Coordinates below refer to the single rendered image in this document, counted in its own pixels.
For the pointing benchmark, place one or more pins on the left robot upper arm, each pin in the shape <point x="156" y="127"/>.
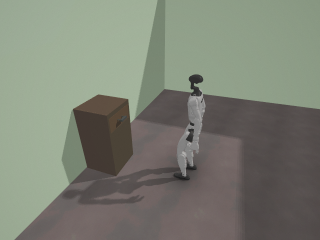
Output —
<point x="193" y="102"/>

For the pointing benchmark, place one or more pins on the right robot thigh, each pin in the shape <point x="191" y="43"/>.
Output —
<point x="189" y="144"/>

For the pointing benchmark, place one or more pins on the cabinet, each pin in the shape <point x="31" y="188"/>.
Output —
<point x="104" y="151"/>

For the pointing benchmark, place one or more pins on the handle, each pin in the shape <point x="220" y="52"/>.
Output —
<point x="122" y="119"/>

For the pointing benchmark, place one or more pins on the robot left forearm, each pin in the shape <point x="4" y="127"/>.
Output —
<point x="196" y="133"/>

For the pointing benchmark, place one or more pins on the robot right forearm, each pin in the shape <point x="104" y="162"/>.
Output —
<point x="202" y="113"/>

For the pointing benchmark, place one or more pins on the drawer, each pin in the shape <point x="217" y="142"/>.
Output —
<point x="114" y="122"/>

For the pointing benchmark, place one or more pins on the left robot hand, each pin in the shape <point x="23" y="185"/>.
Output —
<point x="194" y="146"/>

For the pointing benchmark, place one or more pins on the right robot upper arm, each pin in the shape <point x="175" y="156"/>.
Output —
<point x="203" y="103"/>

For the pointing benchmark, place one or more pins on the robot right shin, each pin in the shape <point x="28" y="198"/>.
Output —
<point x="189" y="156"/>

